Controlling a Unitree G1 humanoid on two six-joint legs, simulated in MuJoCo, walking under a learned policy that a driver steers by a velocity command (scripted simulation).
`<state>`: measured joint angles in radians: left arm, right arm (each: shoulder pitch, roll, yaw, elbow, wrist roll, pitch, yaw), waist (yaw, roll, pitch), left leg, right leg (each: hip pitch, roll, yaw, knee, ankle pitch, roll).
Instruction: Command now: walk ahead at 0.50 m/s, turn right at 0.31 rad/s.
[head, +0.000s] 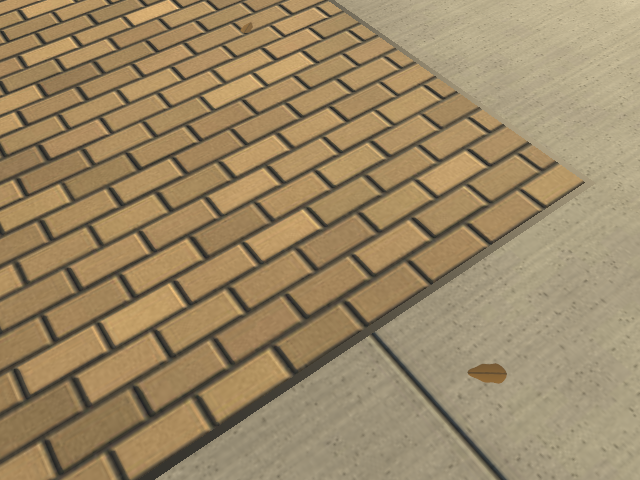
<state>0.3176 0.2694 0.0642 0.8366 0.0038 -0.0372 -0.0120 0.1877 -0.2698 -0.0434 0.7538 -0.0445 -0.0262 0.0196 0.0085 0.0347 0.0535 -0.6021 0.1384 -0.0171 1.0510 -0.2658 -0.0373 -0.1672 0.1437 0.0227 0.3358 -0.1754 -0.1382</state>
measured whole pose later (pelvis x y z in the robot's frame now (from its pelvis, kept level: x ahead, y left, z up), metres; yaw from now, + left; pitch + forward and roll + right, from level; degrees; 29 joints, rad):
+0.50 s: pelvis +0.29 +0.07 -0.01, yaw +10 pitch +0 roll +0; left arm 0.23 0.26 0.01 0.80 0.04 -0.07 -0.01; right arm 0.30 -0.28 -0.06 0.83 0.00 -0.03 0.02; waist 0.00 -0.02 0.05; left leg -0.27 -0.13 0.01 0.43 -0.17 0.13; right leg -0.46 -0.02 0.03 1.20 -0.32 -0.02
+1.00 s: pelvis +0.57 +0.07 +0.00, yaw +23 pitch +1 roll +0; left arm 0.24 0.26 0.02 0.78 0.03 -0.07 0.00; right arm 0.32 -0.30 -0.06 0.80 -0.03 -0.03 0.02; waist -0.02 0.04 0.02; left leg -0.39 -0.06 -0.07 1.09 -0.35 0.06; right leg -0.27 0.04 -0.02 0.43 -0.18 -0.05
